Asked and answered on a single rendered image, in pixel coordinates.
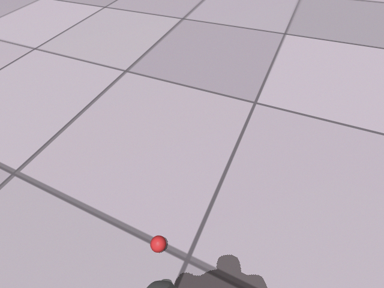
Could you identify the ball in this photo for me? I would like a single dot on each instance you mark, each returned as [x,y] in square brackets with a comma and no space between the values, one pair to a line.
[158,243]

